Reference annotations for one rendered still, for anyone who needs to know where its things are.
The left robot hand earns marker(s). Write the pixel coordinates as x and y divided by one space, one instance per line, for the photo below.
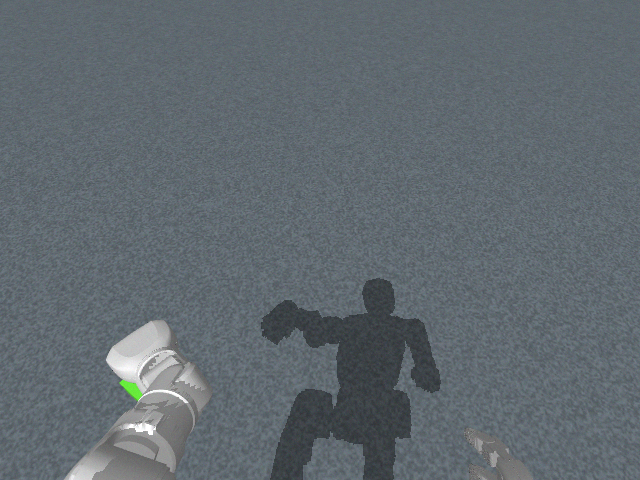
125 356

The left robot arm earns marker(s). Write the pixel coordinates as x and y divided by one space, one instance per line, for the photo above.
148 441

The small box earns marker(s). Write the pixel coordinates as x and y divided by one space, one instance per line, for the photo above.
132 389

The right robot hand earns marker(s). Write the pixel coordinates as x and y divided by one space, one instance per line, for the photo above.
496 454

